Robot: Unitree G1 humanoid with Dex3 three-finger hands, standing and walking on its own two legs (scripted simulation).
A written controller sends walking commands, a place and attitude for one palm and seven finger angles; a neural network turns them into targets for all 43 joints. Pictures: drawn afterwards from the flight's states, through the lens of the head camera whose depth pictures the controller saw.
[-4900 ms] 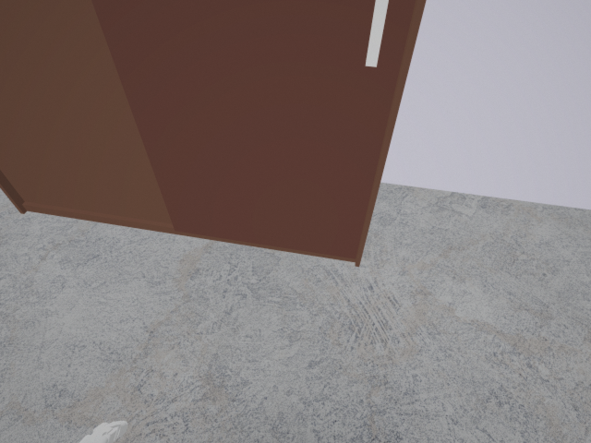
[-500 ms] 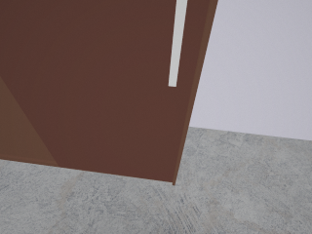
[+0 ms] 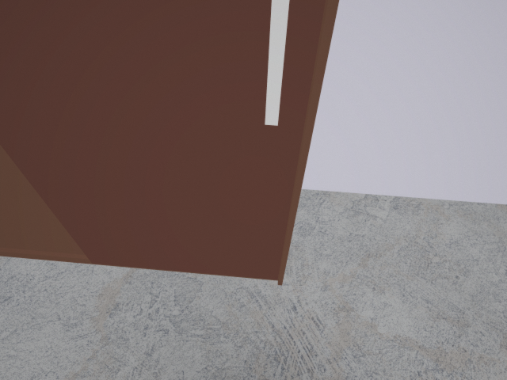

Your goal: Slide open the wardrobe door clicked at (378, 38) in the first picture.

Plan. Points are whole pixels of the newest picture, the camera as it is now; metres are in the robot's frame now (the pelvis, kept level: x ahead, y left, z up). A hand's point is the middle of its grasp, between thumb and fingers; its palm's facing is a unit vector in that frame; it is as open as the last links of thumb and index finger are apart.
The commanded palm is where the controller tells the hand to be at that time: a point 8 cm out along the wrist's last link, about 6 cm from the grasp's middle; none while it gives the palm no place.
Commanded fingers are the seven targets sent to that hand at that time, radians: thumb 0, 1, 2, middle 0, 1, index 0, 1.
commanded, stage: look again from close up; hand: right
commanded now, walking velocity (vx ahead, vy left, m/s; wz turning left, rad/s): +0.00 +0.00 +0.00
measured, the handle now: (277, 46) +0.59 +0.00 +0.25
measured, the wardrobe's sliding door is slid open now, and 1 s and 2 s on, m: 0.00 0.00 0.00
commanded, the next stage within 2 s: none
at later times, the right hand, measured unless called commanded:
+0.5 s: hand out of the picture +0.06 -0.20 -0.18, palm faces +0.00 +0.98 -0.21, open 7.4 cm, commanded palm none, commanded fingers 0.00 -0.90 -0.90 0.20 0.30 0.20 0.30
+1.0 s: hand out of the picture +0.00 -0.20 -0.18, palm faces +0.00 +0.98 -0.21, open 7.4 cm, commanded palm none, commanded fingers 0.00 -0.90 -0.90 0.20 0.30 0.20 0.30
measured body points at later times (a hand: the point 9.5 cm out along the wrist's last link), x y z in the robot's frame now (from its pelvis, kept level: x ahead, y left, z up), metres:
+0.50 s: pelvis +0.03 -0.02 +0.00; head +0.02 -0.03 +0.45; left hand +0.06 +0.22 -0.15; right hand +0.06 -0.25 -0.16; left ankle -0.02 +0.12 -0.74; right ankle +0.08 -0.07 -0.74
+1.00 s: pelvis +0.02 -0.02 +0.00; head +0.02 -0.03 +0.45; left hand +0.05 +0.23 -0.14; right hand +0.00 -0.25 -0.16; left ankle -0.02 +0.12 -0.74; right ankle +0.08 -0.07 -0.74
